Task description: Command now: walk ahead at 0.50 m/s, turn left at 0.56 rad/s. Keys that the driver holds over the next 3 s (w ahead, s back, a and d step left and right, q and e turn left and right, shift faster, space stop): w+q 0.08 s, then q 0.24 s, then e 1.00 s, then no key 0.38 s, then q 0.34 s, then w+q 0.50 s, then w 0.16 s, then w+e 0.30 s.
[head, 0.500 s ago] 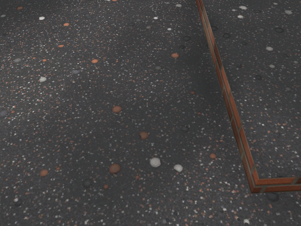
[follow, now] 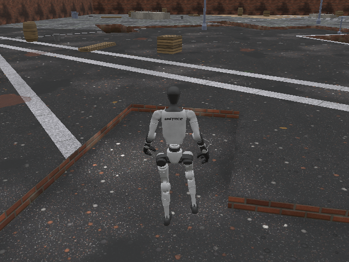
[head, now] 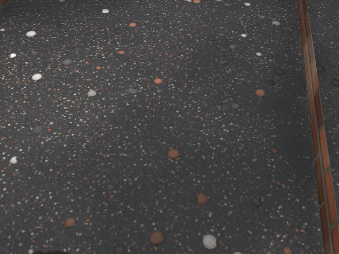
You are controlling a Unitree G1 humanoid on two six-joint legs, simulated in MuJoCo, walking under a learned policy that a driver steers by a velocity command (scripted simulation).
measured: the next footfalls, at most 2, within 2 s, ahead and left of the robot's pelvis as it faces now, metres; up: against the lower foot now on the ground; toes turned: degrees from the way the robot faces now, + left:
right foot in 0.20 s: +0.30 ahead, -0.14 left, +0.00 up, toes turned +5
left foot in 0.56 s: +0.25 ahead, +0.10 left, +0.00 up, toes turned +10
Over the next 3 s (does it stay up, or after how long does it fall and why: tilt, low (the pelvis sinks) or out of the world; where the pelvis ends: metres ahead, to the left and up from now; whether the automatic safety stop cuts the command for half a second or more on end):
stays up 0.50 0.04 0.00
